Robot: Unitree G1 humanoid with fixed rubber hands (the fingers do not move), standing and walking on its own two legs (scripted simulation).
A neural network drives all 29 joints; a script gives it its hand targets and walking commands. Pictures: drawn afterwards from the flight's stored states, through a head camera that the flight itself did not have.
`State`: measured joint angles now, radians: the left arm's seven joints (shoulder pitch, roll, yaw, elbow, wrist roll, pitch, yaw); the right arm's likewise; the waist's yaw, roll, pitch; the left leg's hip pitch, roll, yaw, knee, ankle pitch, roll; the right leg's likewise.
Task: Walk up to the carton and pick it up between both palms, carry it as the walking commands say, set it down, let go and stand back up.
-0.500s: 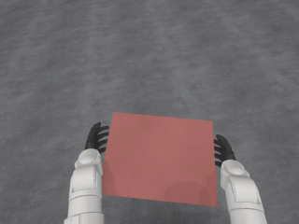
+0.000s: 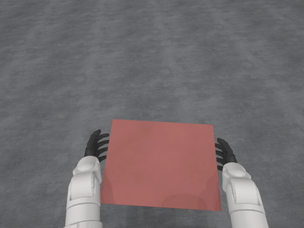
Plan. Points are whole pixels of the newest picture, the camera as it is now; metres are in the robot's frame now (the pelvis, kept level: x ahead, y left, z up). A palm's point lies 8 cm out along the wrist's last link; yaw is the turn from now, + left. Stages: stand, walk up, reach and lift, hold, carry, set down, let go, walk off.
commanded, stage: carry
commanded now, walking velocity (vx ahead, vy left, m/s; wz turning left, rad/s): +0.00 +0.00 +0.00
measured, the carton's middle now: (158, 169) +0.30 -0.01 -0.09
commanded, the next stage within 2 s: none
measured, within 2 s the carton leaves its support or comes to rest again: neither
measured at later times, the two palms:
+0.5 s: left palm (106, 98) +0.53 +0.17 +0.01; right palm (202, 85) +0.58 -0.18 +0.00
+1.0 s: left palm (123, 46) +0.83 +0.13 +0.03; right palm (201, 42) +0.85 -0.23 +0.03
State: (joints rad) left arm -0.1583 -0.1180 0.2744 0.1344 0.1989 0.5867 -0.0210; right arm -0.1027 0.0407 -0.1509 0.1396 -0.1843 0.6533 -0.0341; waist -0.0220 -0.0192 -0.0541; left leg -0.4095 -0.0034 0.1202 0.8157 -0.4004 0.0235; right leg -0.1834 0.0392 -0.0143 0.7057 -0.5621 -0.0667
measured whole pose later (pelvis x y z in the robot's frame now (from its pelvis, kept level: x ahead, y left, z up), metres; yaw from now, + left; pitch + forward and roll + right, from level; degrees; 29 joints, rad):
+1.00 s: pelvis +0.56 -0.06 +0.00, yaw +4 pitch +3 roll +0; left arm -0.14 -0.13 0.23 0.02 0.24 0.64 0.01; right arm -0.15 0.05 -0.18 0.12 -0.18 0.68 -0.02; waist -0.01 -0.04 -0.04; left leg -0.42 0.03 0.08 0.74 -0.35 0.00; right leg -0.22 0.03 -0.06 0.71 -0.52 -0.05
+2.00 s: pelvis +1.09 -0.07 -0.01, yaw +5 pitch +5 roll +1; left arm -0.18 -0.11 0.24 0.11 0.19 0.60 -0.02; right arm -0.09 0.01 -0.13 0.08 -0.15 0.66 -0.06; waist -0.04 -0.01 -0.02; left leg -0.39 0.01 0.09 1.11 -0.63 0.01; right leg -0.29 0.01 -0.04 0.80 -0.60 -0.05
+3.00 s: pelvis +1.82 -0.03 +0.00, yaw +2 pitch +4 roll -1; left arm -0.16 -0.13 0.22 0.07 0.24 0.58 0.01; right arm -0.10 0.01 -0.16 0.11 -0.13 0.63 -0.05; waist -0.03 -0.02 -0.02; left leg -0.46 -0.06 0.08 1.25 -0.66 0.00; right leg -0.36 0.03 -0.03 0.75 -0.45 -0.05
